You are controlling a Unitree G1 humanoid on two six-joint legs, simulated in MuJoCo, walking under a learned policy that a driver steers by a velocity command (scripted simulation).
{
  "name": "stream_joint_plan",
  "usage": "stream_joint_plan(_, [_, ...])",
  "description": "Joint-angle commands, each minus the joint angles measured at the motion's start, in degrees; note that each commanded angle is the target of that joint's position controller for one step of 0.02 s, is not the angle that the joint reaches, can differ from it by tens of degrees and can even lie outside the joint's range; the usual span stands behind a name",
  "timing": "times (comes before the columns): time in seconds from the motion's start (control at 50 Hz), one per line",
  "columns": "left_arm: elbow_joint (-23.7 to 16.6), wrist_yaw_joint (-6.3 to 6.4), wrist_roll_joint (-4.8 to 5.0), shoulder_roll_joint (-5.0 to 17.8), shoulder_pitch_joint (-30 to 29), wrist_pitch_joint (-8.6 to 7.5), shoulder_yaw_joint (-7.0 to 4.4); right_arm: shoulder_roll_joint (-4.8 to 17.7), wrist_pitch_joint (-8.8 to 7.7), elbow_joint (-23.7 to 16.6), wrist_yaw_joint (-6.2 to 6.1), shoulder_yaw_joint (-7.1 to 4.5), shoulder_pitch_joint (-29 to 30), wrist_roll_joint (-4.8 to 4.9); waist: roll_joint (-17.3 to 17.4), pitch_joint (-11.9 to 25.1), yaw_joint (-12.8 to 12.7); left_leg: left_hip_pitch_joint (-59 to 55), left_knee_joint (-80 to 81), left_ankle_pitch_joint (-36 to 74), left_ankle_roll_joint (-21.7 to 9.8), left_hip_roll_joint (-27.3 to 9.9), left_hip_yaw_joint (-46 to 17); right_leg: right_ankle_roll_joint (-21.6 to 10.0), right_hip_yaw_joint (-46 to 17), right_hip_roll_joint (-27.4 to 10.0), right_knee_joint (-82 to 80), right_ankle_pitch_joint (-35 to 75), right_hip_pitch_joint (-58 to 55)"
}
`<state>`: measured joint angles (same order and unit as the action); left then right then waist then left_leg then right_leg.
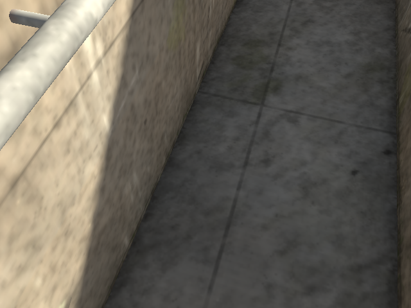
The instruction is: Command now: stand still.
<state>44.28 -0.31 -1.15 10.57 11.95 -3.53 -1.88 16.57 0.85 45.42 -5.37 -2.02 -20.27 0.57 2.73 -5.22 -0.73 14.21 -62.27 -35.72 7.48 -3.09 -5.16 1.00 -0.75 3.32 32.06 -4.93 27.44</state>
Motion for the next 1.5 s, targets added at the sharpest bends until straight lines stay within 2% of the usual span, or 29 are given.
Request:
stream_joint_plan(0.02, [-2.06,0.99,-0.19,6.96,-1.33,0.91,-1.69,5.19,1.95,-0.12,-1.71,-1.05,-9.42,-0.73,-13.97,9.12,1.97,6.1,1.77,-0.34,0.52,-1.89,0.36,-9.35,-19.0,-13.1,-13.67,-3.09,-10.56])
stream_joint_plan(0.06, [-1.42,1.01,-0.31,6.4,-2.25,2.15,-2.16,1.83,1.6,0.84,-0.34,-0.01,-9.8,-1.58,-15.62,7.53,2.39,0.85,19.48,-0.57,-1.14,-1.88,2.6,-6.73,-12.06,-8.05,-13.92,-7.21,-8.7])
stream_joint_plan(0.08, [-2.01,0.96,-0.26,7.23,-3.67,2.06,-2.48,2.84,1.0,1.61,-0.09,-0.41,-10.08,-1.23,-13.79,7.19,3.04,-2.57,27.5,9.96,-2.14,-0.11,4.8,-6.03,-11.48,-7.75,-13.35,-6.06,-7.92])
stream_joint_plan(0.1, [-1.98,0.94,0.43,6.59,-3.77,2.07,-2.7,3.17,0.38,1.95,0.79,-0.48,-10.55,-1.43,-10.98,7.44,3.37,-3.72,33.06,16.58,-3.13,0.17,4.78,-3.74,-11.06,-6.88,-12.1,-8.94,-8.89])
stream_joint_plan(0.12, [-1.21,0.89,0.57,4.66,-0.25,2.03,-2.37,4.85,-0.05,1.64,2.1,-0.51,-9.46,-2.79,-3.2,5.34,1.24,3.13,39.02,11.04,-4.93,-3.56,-1.98,-1.14,-8.85,-4.64,-10.38,-12.66,-13.73])
stream_joint_plan(0.14, [-2.54,0.77,0.77,3.17,-0.26,1.42,-2.18,4.99,-0.29,1.29,2.8,-0.38,-3.27,-3.28,4.82,-0.36,-2.46,12.31,43.5,3.55,-6.75,-4.38,-6.5,-0.45,-7.65,-4.43,-10.97,-8.65,-17.81])
stream_joint_plan(0.16, [-2.51,0.55,0.44,4.72,-0.8,0.89,-2.41,4.84,-0.55,-0.19,2.87,-0.33,2.02,-3.4,5.37,-1.67,-3.25,10.71,43.64,6.38,-6.63,-3.85,-6.37,-0.41,-8.17,-4.75,-10.74,-3.66,-17.77])
stream_joint_plan(0.18, [-2.11,0.54,0.65,5.56,-1.33,0.32,-2.72,4.82,-1.03,-0.76,2.82,-0.59,3.91,-3.15,4.33,0.02,-2.8,5.84,42.38,13.7,-6.02,-3.35,-5.48,-0.62,-7.87,-4.72,-10.78,0.79,-17.49])
stream_joint_plan(0.22, [-0.09,0.89,0.66,6.12,0.03,0.01,-2.64,5.9,-2.06,-0.88,3.81,-1.48,1.86,-2.5,2.13,2.22,-1.52,-2.95,39.52,35.8,-5.14,-3.13,-4.54,-1.4,-7.79,-4.89,-11.61,11.93,-17.53])
stream_joint_plan(0.24, [0.08,0.45,1.15,6.23,-0.1,0.26,-2.65,5.35,-1.84,0.06,4.12,-1.7,-0.91,-1.68,1.67,4.72,-0.8,-7.06,38.15,43.9,-4.79,-3.27,-4.99,-1.62,-7.37,-5.32,-11.52,15.48,-18.03])
stream_joint_plan(0.26, [-1.43,0.23,0.31,7.12,-2.34,-0.08,-2.72,5.65,-1.28,2.08,4.16,-2.15,-3.64,0.58,3.71,6.15,-1.27,-8.21,36.79,44.64,-5.65,-1.17,-2.79,-1.48,-5.71,-5.99,-8.77,16.58,-18.41])
stream_joint_plan(0.28, [-0.67,-0.29,0.11,6.08,-1.72,0.03,-2.36,3.64,-0.64,1.64,4.77,-1.81,-3.34,0.32,3.14,7.25,-0.52,-9.07,36.87,45.4,-6.68,-1.43,-2.39,-1.74,-6.21,-6.07,-8.65,17.62,-18.45])
stream_joint_plan(0.3, [1.17,-0.63,0.65,6.76,-1.59,1.16,-2.53,3.0,-0.74,0.48,5.29,-1.77,-2.99,-0.16,0.13,7.34,0.39,-8.47,37.63,44.47,-6.83,-1.61,-2.41,-1.6,-5.83,-5.58,-7.87,16.93,-19.21])
stream_joint_plan(0.32, [0.69,-0.72,0.59,5.79,-2.22,1.85,-2.3,2.85,-0.87,-0.31,5.96,-1.73,-1.99,-0.34,-0.66,6.71,-0.1,-8.15,38.28,43.64,-6.8,-1.33,-2.79,-1.16,-5.81,-5.47,-8.77,14.94,-18.94])
stream_joint_plan(0.34, [2.53,-1.18,0.54,4.58,0.12,2.55,-1.7,2.1,-0.84,1.1,7.32,-2.01,-4.62,0.42,-0.22,6.48,0.1,-8.94,39.9,45.03,-6.56,-2.22,-4.49,-0.09,-5.86,-5.63,-9.52,10.99,-19.28])
stream_joint_plan(0.4, [4.04,-1.43,0.66,6.0,-0.9,3.26,-1.83,4.26,-1.2,-0.1,8.66,-2.84,-2.47,-0.13,0.08,4.41,-0.32,-9.28,39.1,48.27,-6.62,-2.69,-4.26,0.65,-5.45,-5.46,-9.63,8.33,-18.09])
stream_joint_plan(0.42, [4.06,-1.28,0.72,6.49,-2.5,3.35,-1.83,5.06,-1.73,-0.21,8.75,-3.2,-2.67,-0.37,-0.71,4.62,0.31,-9.97,39.51,49.49,-6.29,-3.21,-4.08,0.37,-5.79,-5.74,-9.53,9.19,-17.74])
stream_joint_plan(0.44, [3.33,-1.42,0.09,6.26,-3.26,3.37,-1.66,6.17,-1.65,0.13,8.66,-3.52,-3.32,-0.45,-1.16,4.47,-0.44,-9.98,39.41,51.99,-6.28,-3.64,-4.59,0.63,-5.86,-6.06,-9.89,9.5,-18.3])
stream_joint_plan(0.46, [4.69,-1.55,0.44,6.52,-1.56,3.75,-1.92,5.32,-1.95,0.23,8.58,-3.23,-3.61,-0.34,-0.96,4.58,-0.13,-10.44,39.07,55.26,-6.4,-4.14,-3.96,0.65,-6.16,-6.25,-9.82,9.61,-18.43])
stream_joint_plan(0.48, [5.13,-1.6,1.4,6.56,-2.13,3.9,-1.97,5.21,-2.3,0.44,8.67,-3.24,-2.28,-0.5,0.0,3.32,-0.38,-9.4,39.68,60.17,-6.01,-4.82,-5.01,0.7,-6.02,-6.13,-9.54,9.64,-18.38])
stream_joint_plan(0.5, [5.51,-1.74,1.65,6.77,-1.78,4.07,-2.11,5.8,-2.3,0.62,8.62,-3.4,-2.45,-0.46,0.12,4.45,-0.58,-10.62,39.44,61.25,-6.03,-4.73,-4.53,0.75,-5.79,-6.21,-9.45,10.37,-18.71])
stream_joint_plan(0.56, [6.32,-1.28,1.12,7.08,-1.97,4.09,-2.43,6.24,-2.29,1.86,8.51,-3.79,-4.18,-0.28,-0.38,5.79,-0.1,-11.93,40.25,56.04,-6.27,-3.8,-4.0,0.87,-5.74,-6.73,-9.96,12.77,-20.27])
stream_joint_plan(0.68, [7.83,-0.73,1.18,7.78,-3.59,4.22,-2.49,5.61,-1.92,2.2,8.43,-3.9,-3.32,-0.56,-1.5,5.24,-0.36,-11.13,42.21,48.24,-6.05,-2.57,-3.93,0.81,-5.31,-6.95,-10.7,15.46,-21.81])
stream_joint_plan(0.7, [8.61,-0.78,0.63,8.2,-3.77,4.11,-2.52,5.21,-2.15,2.57,8.28,-3.82,-4.16,-0.62,-1.62,6.1,0.2,-11.8,42.86,45.49,-6.17,-1.99,-3.36,0.84,-4.94,-7.03,-10.4,15.54,-22.45])
stream_joint_plan(0.74, [9.11,-0.8,0.77,8.06,-4.43,4.09,-2.44,5.1,-2.18,2.89,8.24,-3.74,-4.01,-0.67,-1.6,5.17,-0.05,-10.85,43.36,43.31,-6.14,-1.7,-3.37,0.84,-4.87,-7.11,-10.64,15.21,-22.54])
stream_joint_plan(0.76, [9.07,-1.4,0.73,7.81,-4.87,3.94,-2.2,5.52,-2.06,3.04,8.17,-3.85,-4.11,-0.29,-1.2,5.18,-0.88,-10.25,42.99,41.98,-5.9,-1.46,-3.6,0.83,-4.57,-6.88,-10.76,13.79,-22.83])
stream_joint_plan(0.9, [11.66,-1.72,0.63,8.26,-6.51,3.74,-1.96,5.66,-2.51,2.64,7.45,-3.71,-4.38,-0.65,-2.57,3.72,-1.05,-8.27,43.18,37.78,-5.87,-1.73,-4.18,1.12,-4.73,-6.86,-11.54,12.26,-22.58])
stream_joint_plan(1.02, [13.72,-1.87,0.86,8.28,-7.4,3.22,-1.86,5.75,-2.76,3.07,6.47,-3.53,-5.11,-0.6,-1.76,3.48,-0.69,-7.98,43.61,36.5,-6.0,-1.74,-4.36,1.52,-4.65,-6.94,-12.09,11.59,-22.64])
stream_joint_plan(1.5, [17.11,-1.54,0.77,8.93,-7.35,2.82,-1.37,6.14,-2.6,3.75,6.43,-3.31,-6.21,-0.55,-1.52,3.12,-0.91,-8.76,44.38,36.1,-6.08,-1.94,-5.01,1.99,-4.38,-7.26,-13.65,9.62,-20.99])
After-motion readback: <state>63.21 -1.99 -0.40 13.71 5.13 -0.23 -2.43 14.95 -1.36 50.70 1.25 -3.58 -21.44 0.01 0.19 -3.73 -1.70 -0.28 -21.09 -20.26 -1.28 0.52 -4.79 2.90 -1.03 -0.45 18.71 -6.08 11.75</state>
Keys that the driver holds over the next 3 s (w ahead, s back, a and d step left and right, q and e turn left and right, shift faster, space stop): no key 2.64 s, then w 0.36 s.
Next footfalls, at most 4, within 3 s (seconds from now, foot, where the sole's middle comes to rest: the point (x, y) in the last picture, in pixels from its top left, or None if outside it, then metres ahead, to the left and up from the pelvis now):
0.10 left None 0.01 0.12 -0.75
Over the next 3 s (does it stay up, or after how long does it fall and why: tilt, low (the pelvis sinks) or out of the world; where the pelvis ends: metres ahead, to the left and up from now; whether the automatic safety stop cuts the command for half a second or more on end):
stays up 0.08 0.01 0.03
